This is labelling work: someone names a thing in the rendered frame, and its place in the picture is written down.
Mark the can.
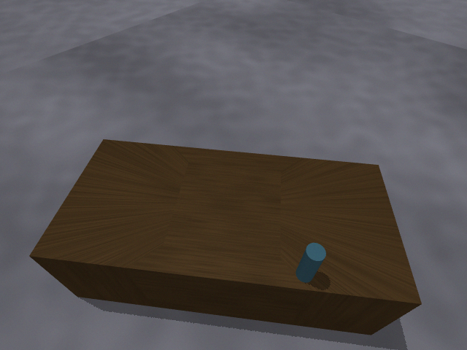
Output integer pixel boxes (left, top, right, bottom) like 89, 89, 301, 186
296, 243, 326, 283

